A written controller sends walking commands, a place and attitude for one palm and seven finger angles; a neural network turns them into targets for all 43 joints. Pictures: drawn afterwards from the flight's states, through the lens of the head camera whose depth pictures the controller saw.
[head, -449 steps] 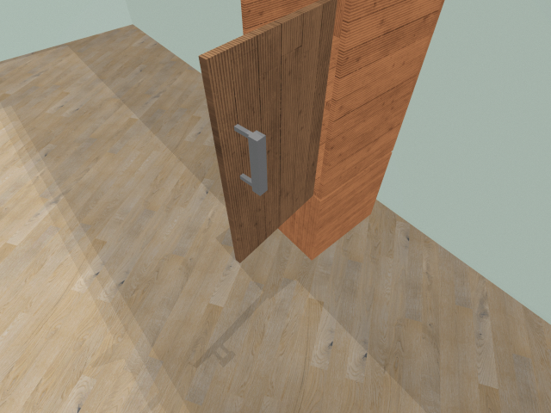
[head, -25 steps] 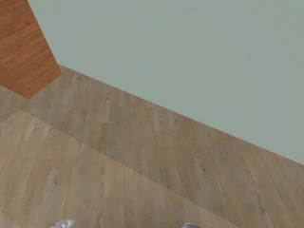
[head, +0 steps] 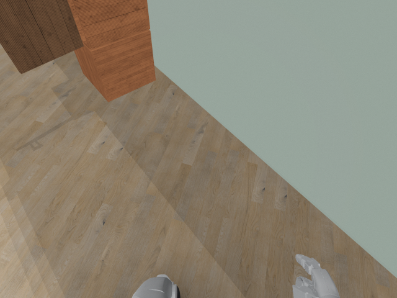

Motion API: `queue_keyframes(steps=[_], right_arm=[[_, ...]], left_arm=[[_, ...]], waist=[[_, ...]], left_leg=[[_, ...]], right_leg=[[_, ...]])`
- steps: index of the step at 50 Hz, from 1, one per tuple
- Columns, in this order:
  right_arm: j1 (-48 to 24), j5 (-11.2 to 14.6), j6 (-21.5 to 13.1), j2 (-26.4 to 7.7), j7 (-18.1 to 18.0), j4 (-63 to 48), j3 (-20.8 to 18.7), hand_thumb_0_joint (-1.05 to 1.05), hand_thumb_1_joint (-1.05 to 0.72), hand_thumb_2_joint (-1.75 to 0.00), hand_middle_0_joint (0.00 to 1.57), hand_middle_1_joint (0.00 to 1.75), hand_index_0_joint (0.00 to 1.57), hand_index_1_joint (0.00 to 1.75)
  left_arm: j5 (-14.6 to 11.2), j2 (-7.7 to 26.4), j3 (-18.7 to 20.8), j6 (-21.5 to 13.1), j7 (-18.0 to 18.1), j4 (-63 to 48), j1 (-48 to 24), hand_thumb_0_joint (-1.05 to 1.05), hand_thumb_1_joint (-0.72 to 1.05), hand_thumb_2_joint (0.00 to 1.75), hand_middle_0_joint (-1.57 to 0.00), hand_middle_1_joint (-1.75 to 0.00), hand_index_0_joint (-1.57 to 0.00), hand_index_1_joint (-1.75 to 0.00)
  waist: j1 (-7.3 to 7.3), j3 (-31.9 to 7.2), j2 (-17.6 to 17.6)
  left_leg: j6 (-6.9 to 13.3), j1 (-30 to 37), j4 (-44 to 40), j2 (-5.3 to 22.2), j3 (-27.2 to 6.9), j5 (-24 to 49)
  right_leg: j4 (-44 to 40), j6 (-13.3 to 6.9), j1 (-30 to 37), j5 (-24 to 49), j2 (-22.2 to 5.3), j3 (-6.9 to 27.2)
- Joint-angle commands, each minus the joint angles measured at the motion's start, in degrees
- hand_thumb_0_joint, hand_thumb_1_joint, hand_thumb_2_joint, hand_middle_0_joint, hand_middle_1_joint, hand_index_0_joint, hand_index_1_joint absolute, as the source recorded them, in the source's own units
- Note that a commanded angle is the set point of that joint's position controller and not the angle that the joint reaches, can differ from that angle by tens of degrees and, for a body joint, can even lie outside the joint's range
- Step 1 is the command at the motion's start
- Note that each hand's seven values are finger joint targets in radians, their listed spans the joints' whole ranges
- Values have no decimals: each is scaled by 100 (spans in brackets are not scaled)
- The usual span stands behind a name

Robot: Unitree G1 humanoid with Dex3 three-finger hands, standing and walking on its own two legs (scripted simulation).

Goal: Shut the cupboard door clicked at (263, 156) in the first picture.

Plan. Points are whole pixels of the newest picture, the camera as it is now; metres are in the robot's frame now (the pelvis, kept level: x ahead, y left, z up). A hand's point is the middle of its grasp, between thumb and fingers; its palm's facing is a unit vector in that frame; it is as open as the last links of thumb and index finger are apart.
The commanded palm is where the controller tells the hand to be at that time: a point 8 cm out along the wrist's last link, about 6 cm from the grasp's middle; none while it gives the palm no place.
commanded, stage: walk to a spot facing it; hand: left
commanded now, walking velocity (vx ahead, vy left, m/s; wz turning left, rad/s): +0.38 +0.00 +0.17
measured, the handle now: out of the picture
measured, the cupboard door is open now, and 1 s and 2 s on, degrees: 99 99 99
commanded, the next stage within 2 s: turn to face it in 1.26 s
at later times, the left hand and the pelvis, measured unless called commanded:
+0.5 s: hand (156, 196) +0.35 +0.14 -0.13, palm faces +0.03 -0.98 -0.20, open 7.4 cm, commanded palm none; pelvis +0.22 -0.04 +0.01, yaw +5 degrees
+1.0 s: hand (141, 200) +0.35 +0.19 -0.17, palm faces +0.25 -0.96 -0.15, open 7.4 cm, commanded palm none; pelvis +0.45 +0.03 +0.01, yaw +10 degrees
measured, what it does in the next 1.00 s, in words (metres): walks ahead: right foot, then left foot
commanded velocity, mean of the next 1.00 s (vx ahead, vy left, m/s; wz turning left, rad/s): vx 0.38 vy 0.00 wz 0.15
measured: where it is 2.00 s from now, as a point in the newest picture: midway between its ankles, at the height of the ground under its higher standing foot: (196, 171)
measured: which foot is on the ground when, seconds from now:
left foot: down 0.00-0.44, up 0.46-0.86, down 0.88-1.00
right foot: up 0.00-0.42, down 0.44-0.88, up 0.90-1.00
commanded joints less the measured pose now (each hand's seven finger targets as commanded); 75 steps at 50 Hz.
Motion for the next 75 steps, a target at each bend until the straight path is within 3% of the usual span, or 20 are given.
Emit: queue_keyframes(steps=[1,5,16,19,20,22,23,29,38,42,43,44,46,52,61,65,66,68,70,75], right_arm=[[1465,57,12,-1090,-240,153,-236,0,-90,-90,20,30,20,30],[1287,67,-112,-583,-256,313,-67,0,-90,-90,20,30,20,30],[2091,11,-164,-484,-242,810,-94,0,-90,-90,20,30,20,30],[2116,-5,-121,-545,-260,913,-86,0,-90,-90,20,30,20,30],[2105,30,-117,-488,-254,944,-71,0,-90,-90,20,30,20,30],[2164,142,-143,-108,-202,705,-20,0,-90,-90,20,30,20,30],[1753,120,-117,-305,-207,650,-61,0,-90,-90,20,30,20,30],[1751,21,143,212,-85,854,-33,0,-90,-90,20,30,20,30],[498,35,58,260,99,379,-33,0,-90,-90,20,30,20,30],[1433,-15,-12,-104,13,648,-105,0,-90,-90,20,30,20,30],[2342,-58,-34,-596,-64,875,-218,0,-90,-90,20,30,20,30],[3045,-84,-49,-1279,-154,994,-374,0,-90,-90,20,30,20,30],[2530,23,-5,-1172,-255,827,-328,0,-90,-90,20,30,20,30],[1530,42,-170,-457,-270,640,-105,0,-90,-90,20,30,20,30],[2127,7,-170,-393,-236,922,-108,0,-90,-90,20,30,20,30],[2245,12,-108,-393,-264,1057,-64,0,-90,-90,20,30,20,30],[2201,64,-114,-279,-240,1050,-52,0,-90,-90,20,30,20,30],[2157,162,-104,-65,-228,819,-13,0,-90,-90,20,30,20,30],[1645,132,-38,-81,-267,771,-39,0,-90,-90,20,30,20,30],[1690,85,276,245,-145,861,24,0,-90,-90,20,30,20,30]], left_arm=[[47,506,171,-234,6,-888,-996,0,90,90,-20,-30,-20,-30],[88,249,147,-62,-74,-538,-490,0,90,90,-20,-30,-20,-30],[56,361,112,-122,-143,-1119,-2156,0,90,90,-20,-30,-20,-30],[58,468,151,-174,-147,-1009,-1729,0,90,90,-20,-30,-20,-30],[71,661,218,-231,-126,-787,-1025,0,90,90,-20,-30,-20,-30],[65,1594,455,-292,-21,-309,586,0,90,90,-20,-30,-20,-30],[2,1388,414,-286,33,-351,382,0,90,90,-20,-30,-20,-30],[9,367,127,-457,105,-472,-715,0,90,90,-20,-30,-20,-30],[43,635,123,-468,113,22,-182,0,90,90,-20,-30,-20,-30],[8,754,146,-401,101,55,-296,0,90,90,-20,-30,-20,-30],[0,595,124,-380,65,-64,-283,0,90,90,-20,-30,-20,-30],[-46,304,53,-369,0,-295,-177,0,90,90,-20,-30,-20,-30],[-18,457,58,-363,52,-560,-937,0,90,90,-20,-30,-20,-30],[77,97,87,-104,-66,-307,-528,0,90,90,-20,-30,-20,-30],[64,187,100,-119,-123,-854,-1891,0,90,90,-20,-30,-20,-30],[71,398,127,-190,-100,-726,-1404,0,90,90,-20,-30,-20,-30],[84,677,215,-251,-57,-508,-687,0,90,90,-20,-30,-20,-30],[17,1511,368,-287,28,-141,568,0,90,90,-20,-30,-20,-30],[-11,1024,253,-319,129,-323,-202,0,90,90,-20,-30,-20,-30],[3,599,136,-344,181,-552,-1006,0,90,90,-20,-30,-20,-30]], waist=[[-711,-890,1171],[-250,-625,914],[-491,-139,744],[-233,-338,707],[84,-654,376],[533,-1581,-1677],[529,-1293,-1142],[-321,-486,-480],[-85,-108,-582],[-712,-369,-121],[-1080,-905,623],[-1199,-1478,1935],[-974,-1157,759],[-219,-470,823],[-450,-145,712],[-174,-461,568],[158,-793,114],[463,-1618,-1334],[184,-1089,-950],[-333,-775,-612]], left_leg=[[641,2091,-2354,1954,-2692,-1032],[393,1322,-2674,1261,-1480,-291],[534,1902,-2666,1248,-1195,744],[342,1823,-1870,1067,-1031,1095],[175,1417,-914,791,-890,1268],[-300,-991,2456,-359,-288,-2271],[-256,-1334,3301,-45,-914,-2126],[-545,-753,2228,570,-765,-383],[-427,-562,31,290,-242,-86],[-197,1599,-781,-182,110,-128],[111,2919,-1092,523,-907,-671],[736,3897,-1915,2029,-3375,-876],[927,2962,-2316,2337,-3595,-1054],[489,1091,-2909,1478,-1467,-654],[470,1763,-2779,1304,-936,404],[169,1758,-1521,1016,-644,1385],[-21,1001,-510,726,-477,1375],[-424,-778,2643,-220,-237,-2522],[-468,-1125,3314,252,-943,-1836],[-729,-288,1997,387,-530,-997]], right_leg=[[2274,-161,-2926,613,31,949],[1182,-116,-2206,1360,123,805],[-1544,-194,-1856,1977,466,559],[-2217,-338,-683,1908,759,322],[-2470,-437,485,1932,802,453],[-3590,-1380,2853,1592,-1570,3537],[-3922,-1533,2269,1210,-1589,3759],[-4457,-1113,179,2106,-699,1052],[-4237,-1076,809,2671,-737,546],[-2586,-828,89,3726,-445,31],[-1045,-588,-832,3073,-84,-190],[922,-301,-2264,81,785,-244],[2300,-468,-2930,85,521,803],[808,-317,-2056,1223,192,822],[-1467,-267,-1827,1965,481,496],[-2469,-432,-283,2057,836,244],[-2520,-591,1076,2279,600,676],[-3385,-1600,2608,3691,-1684,3143],[-3455,-1508,1627,4383,-1452,2414],[-3683,-1109,204,4663,-900,449]])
